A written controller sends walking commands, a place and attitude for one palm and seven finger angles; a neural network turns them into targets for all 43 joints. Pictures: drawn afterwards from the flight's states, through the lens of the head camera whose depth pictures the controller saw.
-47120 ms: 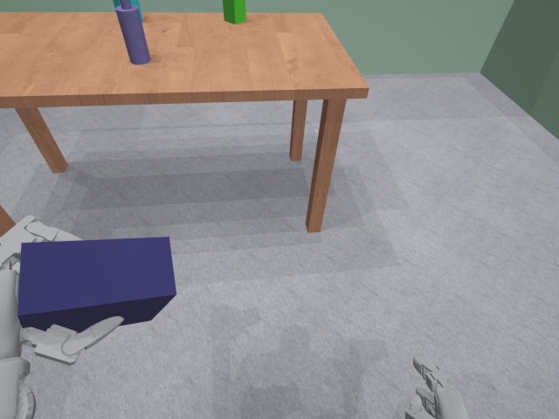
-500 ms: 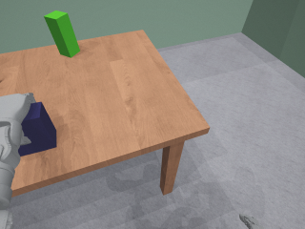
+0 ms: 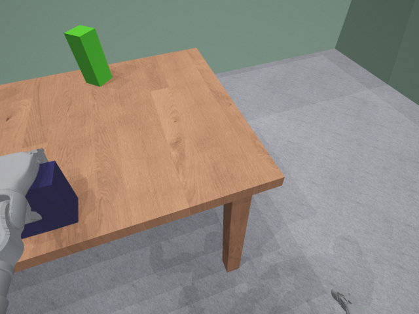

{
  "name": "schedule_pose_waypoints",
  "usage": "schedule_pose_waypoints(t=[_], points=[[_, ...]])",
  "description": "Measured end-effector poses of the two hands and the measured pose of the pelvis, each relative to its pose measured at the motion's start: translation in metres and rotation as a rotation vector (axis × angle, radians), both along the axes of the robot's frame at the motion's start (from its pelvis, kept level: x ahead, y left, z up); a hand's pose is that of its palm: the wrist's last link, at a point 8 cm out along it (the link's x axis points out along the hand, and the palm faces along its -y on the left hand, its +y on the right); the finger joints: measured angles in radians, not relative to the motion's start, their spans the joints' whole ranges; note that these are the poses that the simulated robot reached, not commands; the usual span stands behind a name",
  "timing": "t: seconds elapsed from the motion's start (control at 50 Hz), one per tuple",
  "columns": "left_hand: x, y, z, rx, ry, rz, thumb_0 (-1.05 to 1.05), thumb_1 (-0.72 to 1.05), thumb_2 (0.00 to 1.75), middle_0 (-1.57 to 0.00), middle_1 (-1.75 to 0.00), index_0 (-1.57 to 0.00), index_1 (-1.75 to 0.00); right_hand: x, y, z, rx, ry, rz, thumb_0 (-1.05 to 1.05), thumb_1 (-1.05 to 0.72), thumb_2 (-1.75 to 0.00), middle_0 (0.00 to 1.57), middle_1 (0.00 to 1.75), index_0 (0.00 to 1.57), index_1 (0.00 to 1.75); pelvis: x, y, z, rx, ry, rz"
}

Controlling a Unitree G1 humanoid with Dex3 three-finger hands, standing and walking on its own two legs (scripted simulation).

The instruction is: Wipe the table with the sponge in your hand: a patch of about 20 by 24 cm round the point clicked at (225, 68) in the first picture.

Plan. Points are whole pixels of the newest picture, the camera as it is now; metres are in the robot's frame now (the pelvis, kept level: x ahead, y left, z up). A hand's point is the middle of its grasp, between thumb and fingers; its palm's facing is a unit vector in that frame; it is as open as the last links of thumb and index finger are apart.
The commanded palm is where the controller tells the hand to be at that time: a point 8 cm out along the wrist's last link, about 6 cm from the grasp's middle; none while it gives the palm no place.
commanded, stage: wipe back along the first lane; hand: left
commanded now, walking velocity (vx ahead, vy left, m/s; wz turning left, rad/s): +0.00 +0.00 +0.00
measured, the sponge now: (37, 208) +0.28 +0.39 +0.03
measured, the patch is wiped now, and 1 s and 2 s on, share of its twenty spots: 1.00 1.00 1.00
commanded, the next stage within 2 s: lift the sponge slowly off the table in 0.02 s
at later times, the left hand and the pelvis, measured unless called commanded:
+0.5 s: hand (24, 199) +0.27 +0.38 +0.09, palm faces -0.05 +0.01 -1.00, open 10.4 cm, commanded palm +0.24 +0.37 +0.14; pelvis +0.00 +0.00 +0.00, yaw +1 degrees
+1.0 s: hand (19, 191) +0.27 +0.37 +0.11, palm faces -0.02 +0.02 -1.00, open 10.4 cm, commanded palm +0.24 +0.37 +0.18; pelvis -0.01 +0.00 +0.01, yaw +2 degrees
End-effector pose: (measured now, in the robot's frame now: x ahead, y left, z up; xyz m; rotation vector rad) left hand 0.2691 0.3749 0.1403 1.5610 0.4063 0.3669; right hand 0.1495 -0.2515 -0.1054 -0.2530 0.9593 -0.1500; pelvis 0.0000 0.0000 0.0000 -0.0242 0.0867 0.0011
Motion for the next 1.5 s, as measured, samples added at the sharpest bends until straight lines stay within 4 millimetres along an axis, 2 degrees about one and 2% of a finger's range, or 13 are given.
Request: schedule_pose_waypoints(t=[0.2, 0.4, 0.8, 1.06, 1.18, 1.34, 1.5], points=[[-0.02, -0.008, 0.0, -0.006, -0.018, 0.009, 0.0, -0.52, 1.04, -0.66, -1.33, -0.68, -1.36, 0.023, 0.006, 0.006, 0.006, -0.058, 0.035, 0.01, -0.91, -0.9, 0.2, 0.3, 0.2, 0.3, 0.001, 0.0, 0.001, 0.002, -0.018, 0.007], [-0.02, -0.01, 0.001, -0.011, 0.009, 0.009, -0.01, -0.52, 1.04, -0.66, -1.33, -0.68, -1.36, 0.039, 0.019, 0.013, 0.003, -0.093, 0.079, 0.01, -0.91, -0.9, 0.2, 0.3, 0.21, 0.3, 0.0, -0.002, 0.002, 0.002, -0.037, 0.019], [-0.024, -0.013, 0.01, -0.009, 0.01, -0.043, -0.01, -0.53, 1.04, -0.68, -1.32, -0.7, -1.34, 0.031, 0.02, 0.011, -0.005, -0.07, 0.082, 0.01, -0.91, -0.9, 0.2, 0.3, 0.21, 0.3, -0.002, 0.001, 0.005, 0.002, -0.056, 0.024], [-0.018, -0.017, 0.033, 0.003, -0.019, -0.049, -0.01, -0.53, 1.04, -0.69, -1.31, -0.71, -1.34, 0.037, 0.029, 0.017, 0.019, -0.11, 0.101, 0.01, -0.91, -0.9, 0.2, 0.3, 0.21, 0.3, -0.007, 0.0, 0.008, 0.005, -0.073, 0.025], [-0.026, -0.021, 0.044, 0.004, -0.038, -0.053, -0.01, -0.53, 1.04, -0.69, -1.31, -0.71, -1.34, 0.039, 0.029, 0.02, 0.034, -0.125, 0.109, 0.01, -0.91, -0.9, 0.2, 0.3, 0.21, 0.3, -0.008, -0.001, 0.009, 0.007, -0.085, 0.021], [-0.035, -0.019, 0.05, 0.006, -0.022, -0.023, -0.01, -0.53, 1.04, -0.69, -1.31, -0.71, -1.33, 0.041, 0.028, 0.022, 0.025, -0.13, 0.134, 0.02, -0.91, -0.9, 0.2, 0.3, 0.21, 0.3, -0.012, -0.004, 0.009, 0.008, -0.1, 0.033], [-0.027, -0.026, 0.061, 0.016, -0.026, -0.05, -0.01, -0.54, 1.04, -0.69, -1.31, -0.71, -1.33, 0.041, 0.029, 0.023, 0.029, -0.143, 0.142, 0.02, -0.91, -0.9, 0.2, 0.3, 0.21, 0.3, -0.016, -0.009, 0.01, 0.01, -0.105, 0.036]])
